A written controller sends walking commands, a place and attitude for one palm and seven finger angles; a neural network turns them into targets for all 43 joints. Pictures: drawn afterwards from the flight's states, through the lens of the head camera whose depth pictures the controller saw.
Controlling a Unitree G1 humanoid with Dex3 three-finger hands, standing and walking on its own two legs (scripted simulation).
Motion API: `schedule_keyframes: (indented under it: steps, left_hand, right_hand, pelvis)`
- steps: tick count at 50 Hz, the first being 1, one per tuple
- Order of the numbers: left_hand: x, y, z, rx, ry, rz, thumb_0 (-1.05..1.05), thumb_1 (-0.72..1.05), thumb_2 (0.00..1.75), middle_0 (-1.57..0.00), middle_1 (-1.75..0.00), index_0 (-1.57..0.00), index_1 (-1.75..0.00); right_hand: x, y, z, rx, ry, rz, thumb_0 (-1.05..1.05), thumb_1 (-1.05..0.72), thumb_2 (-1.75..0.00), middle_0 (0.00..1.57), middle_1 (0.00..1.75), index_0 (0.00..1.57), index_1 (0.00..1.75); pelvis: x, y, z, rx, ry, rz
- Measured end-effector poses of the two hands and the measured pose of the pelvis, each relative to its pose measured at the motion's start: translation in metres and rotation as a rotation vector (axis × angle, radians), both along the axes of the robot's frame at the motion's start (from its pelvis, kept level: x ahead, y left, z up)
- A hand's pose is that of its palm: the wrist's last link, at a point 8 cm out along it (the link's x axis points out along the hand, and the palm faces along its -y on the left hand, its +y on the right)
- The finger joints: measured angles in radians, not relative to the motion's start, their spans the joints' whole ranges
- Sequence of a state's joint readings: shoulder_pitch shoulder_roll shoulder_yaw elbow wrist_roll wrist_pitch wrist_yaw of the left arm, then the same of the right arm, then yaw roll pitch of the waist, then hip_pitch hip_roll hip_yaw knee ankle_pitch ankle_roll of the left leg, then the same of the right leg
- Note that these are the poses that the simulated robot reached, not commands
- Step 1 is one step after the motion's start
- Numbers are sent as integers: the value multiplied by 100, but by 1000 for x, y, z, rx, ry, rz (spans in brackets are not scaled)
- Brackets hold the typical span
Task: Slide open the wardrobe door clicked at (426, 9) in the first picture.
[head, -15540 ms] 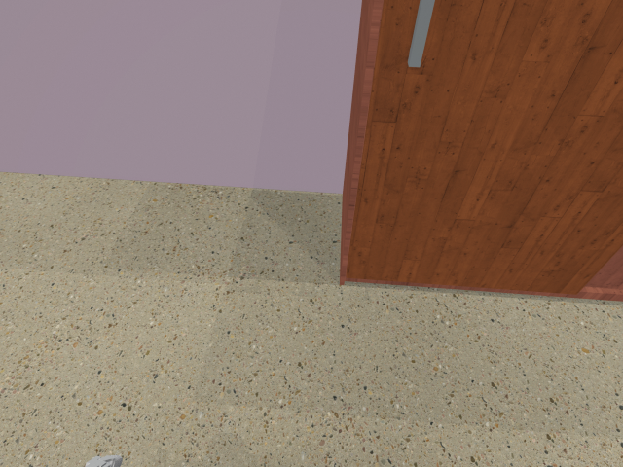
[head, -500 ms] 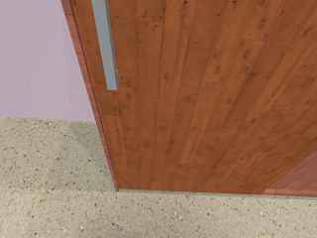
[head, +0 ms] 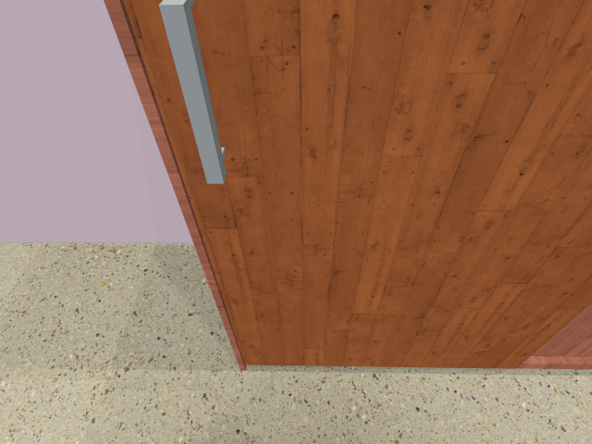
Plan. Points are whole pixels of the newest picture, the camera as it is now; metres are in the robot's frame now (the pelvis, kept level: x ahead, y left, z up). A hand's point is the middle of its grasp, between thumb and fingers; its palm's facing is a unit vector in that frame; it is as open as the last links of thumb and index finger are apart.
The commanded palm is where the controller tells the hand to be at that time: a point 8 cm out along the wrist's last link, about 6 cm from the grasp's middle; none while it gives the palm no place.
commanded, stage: come to a stop and stand still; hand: left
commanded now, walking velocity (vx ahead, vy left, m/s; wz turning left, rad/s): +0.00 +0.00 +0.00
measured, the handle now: (203, 97) +0.46 +0.15 +0.25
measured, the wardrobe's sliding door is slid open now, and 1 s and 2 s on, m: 0.00 0.00 0.00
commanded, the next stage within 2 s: look again from close up in 0.74 s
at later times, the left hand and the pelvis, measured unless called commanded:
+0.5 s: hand out of the picture +0.03 +0.15 -0.17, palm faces -0.02 -0.98 -0.20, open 7.3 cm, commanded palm none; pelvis +0.01 -0.02 +0.01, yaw -1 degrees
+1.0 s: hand out of the picture +0.02 +0.13 -0.17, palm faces +0.00 -0.98 -0.19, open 7.3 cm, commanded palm none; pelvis +0.01 -0.04 +0.01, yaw -1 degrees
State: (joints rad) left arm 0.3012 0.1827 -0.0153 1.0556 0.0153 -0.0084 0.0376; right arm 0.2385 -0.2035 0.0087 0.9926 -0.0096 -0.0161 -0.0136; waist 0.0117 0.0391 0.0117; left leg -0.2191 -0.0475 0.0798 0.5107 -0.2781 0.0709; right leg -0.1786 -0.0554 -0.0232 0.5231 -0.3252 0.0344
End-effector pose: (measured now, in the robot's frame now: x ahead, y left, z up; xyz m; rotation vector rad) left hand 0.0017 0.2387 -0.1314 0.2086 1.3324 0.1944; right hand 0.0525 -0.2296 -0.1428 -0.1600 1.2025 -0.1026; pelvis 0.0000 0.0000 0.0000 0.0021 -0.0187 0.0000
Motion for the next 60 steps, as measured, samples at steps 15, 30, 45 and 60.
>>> schedule_keyframes:
  steps: [15, 30, 45, 60]
  left_hand:
    - [34, -25, -3, -43, -29, -47, 1, 91, 90, -20, -30, -20, -30]
    - [18, -44, -7, -65, 44, -28, 1, 91, 90, -20, -30, -20, -30]
    - [9, -58, -8, -75, 58, -6, 1, 91, 90, -20, -30, -20, -30]
    - [13, -62, -6, -63, 34, -4, 1, 91, 90, -20, -30, -20, -30]
  right_hand:
    - [-39, -14, 2, -11, 138, -44, 0, -91, -90, 20, 30, 20, 30]
    - [-44, -18, 3, -3, 182, -65, 0, -90, -90, 20, 30, 20, 30]
    - [-33, -31, 4, -15, 164, -54, 0, -91, -90, 20, 30, 20, 30]
    - [-35, -39, 4, -12, 166, -50, 0, -91, -90, 20, 30, 20, 30]
  pelvis:
    - [7, -15, 5, 7, 4, -12]
    - [12, -28, 6, 7, 5, -17]
    - [13, -37, 7, 8, 2, -14]
    - [11, -47, 8, 9, -2, -9]
